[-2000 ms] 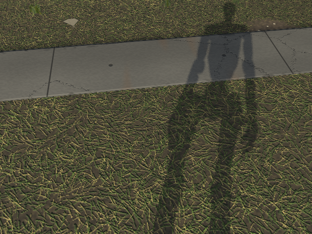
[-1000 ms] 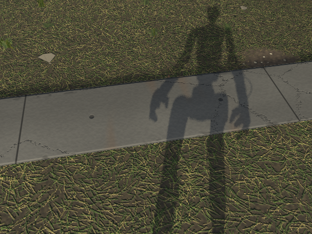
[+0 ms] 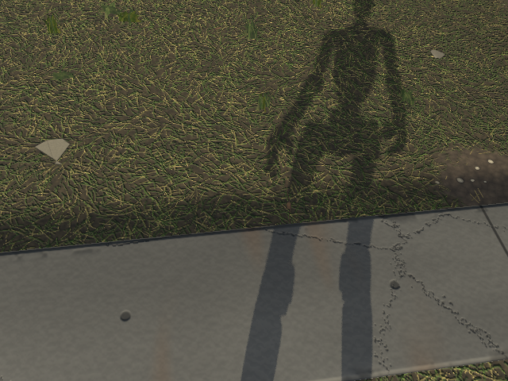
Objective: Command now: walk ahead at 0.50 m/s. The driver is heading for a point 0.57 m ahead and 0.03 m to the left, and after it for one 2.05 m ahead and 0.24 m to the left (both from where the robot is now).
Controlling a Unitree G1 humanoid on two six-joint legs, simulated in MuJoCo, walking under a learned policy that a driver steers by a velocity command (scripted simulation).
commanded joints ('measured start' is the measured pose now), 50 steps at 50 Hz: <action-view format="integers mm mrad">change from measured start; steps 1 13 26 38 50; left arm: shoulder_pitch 47 -325 -55 -53 -88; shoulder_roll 51 28 88 112 114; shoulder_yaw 23 13 31 34 33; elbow -49 -167 -107 -50 -143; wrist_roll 7 7 24 41 -1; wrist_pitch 10 8 2 1 51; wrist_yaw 11 -16 -31 29 18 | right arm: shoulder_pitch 20 225 89 -46 51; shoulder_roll -81 -145 -127 -16 -170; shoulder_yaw -13 -23 -22 -19 -65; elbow -25 67 13 -50 -187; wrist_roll -8 12 37 -1 0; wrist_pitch -17 4 -21 48 71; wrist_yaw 3 -39 -36 -26 -19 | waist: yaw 21 -73 53 14 -36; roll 116 84 -30 -38 111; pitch -56 54 -103 2 -289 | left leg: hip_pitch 135 294 -390 -215 374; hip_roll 251 239 137 104 326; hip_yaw -279 -130 -126 -65 -541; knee -298 -328 822 262 -77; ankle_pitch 82 168 -217 271 421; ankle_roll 165 134 0 -40 295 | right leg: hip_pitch -142 -257 428 235 -240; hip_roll -94 -44 -239 -140 71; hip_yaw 36 -23 336 -166 67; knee -27 -581 -937 -967 227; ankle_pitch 94 450 159 748 -239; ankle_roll -2 34 -193 -111 75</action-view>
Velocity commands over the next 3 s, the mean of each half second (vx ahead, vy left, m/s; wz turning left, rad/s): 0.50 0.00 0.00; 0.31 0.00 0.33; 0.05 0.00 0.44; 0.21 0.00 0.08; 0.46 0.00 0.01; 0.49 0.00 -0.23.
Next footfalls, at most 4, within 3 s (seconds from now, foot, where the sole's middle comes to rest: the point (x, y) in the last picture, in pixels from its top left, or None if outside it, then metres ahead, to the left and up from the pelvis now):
0.42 right None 0.41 -0.15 -0.77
0.92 left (228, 327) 0.62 0.08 -0.77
1.42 right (310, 320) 0.64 -0.15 -0.77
1.78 left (235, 371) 0.50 0.05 -0.77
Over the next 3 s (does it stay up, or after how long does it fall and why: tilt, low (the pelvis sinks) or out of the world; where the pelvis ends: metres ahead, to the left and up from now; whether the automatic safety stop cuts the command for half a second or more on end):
stays up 1.10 0.29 -0.18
